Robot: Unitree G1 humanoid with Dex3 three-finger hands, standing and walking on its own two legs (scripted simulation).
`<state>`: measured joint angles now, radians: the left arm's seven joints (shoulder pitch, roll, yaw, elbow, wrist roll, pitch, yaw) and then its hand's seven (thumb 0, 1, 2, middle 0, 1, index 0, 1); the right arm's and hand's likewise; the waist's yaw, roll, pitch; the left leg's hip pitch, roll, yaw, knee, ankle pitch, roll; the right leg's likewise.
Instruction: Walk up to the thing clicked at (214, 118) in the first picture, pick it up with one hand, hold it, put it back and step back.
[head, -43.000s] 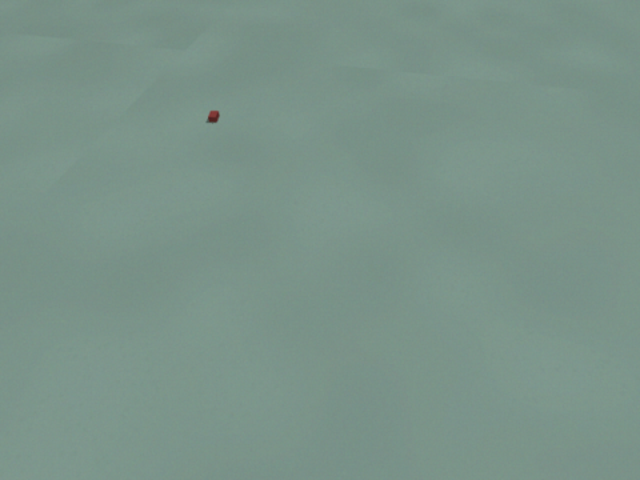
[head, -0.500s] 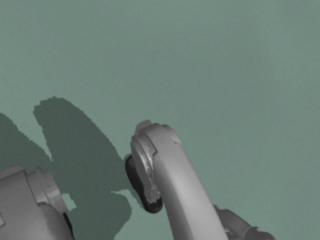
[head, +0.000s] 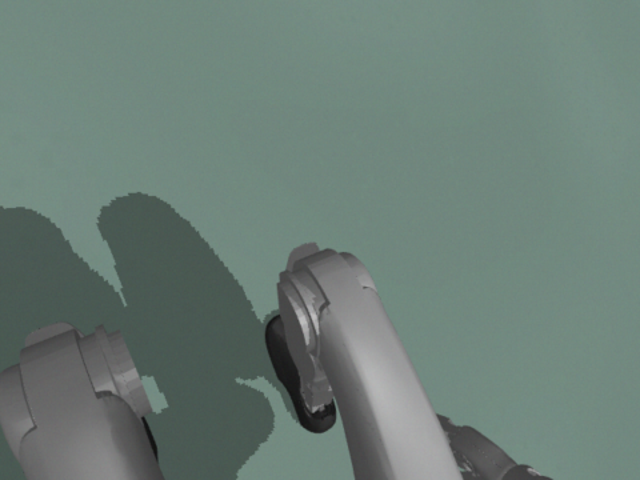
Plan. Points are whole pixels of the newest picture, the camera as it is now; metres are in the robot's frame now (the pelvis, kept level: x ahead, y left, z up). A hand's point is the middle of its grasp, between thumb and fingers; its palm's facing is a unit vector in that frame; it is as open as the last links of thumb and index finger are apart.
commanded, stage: settle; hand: left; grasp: from above
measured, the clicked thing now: out of the picture +0.45 +0.29 -0.28
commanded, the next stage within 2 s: lift in 0.56 s
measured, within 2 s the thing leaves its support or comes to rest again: neither
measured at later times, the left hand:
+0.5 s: hand out of the picture +0.43 +0.29 -0.15, palm faces -0.43 -0.09 -0.90, open 7.2 cm
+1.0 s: hand out of the picture +0.42 +0.29 -0.08, palm faces -0.46 -0.09 -0.88, open 7.3 cm
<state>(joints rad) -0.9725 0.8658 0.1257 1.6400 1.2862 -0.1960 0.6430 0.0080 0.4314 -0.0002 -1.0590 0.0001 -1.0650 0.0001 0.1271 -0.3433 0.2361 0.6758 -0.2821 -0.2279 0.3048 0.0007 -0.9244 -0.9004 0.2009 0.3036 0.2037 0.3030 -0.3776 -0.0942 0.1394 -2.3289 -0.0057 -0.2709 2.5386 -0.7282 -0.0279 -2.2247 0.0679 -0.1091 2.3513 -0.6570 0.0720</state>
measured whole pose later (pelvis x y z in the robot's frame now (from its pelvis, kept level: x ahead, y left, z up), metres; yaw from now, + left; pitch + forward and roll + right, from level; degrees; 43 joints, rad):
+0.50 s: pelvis +0.00 -0.01 +0.02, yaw +5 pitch +33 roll -9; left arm -0.97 0.65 0.01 1.48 1.24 -0.16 0.42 0.01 0.40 0.03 -1.07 -0.03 -1.07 -0.04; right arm 0.14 -0.31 0.09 0.73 -0.15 -0.11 0.23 0.00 -0.92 -0.90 0.20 0.30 0.20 0.30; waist -0.26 0.02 -0.06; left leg -2.32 -0.01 -0.18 2.42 -0.68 -0.03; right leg -2.24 0.03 -0.04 2.31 -0.65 0.06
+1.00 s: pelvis +0.00 -0.01 +0.06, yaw +8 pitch +34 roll -6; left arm -0.87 0.59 -0.02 1.23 1.17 -0.15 0.24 0.01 0.40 0.12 -1.01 -0.13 -1.01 -0.12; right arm 0.19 -0.29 0.02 0.72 -0.08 0.00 0.13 0.00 -0.92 -0.90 0.20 0.30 0.21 0.30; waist -0.19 0.05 -0.11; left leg -2.23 -0.01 -0.13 2.29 -0.67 -0.03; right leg -2.17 0.01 -0.01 2.22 -0.65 0.06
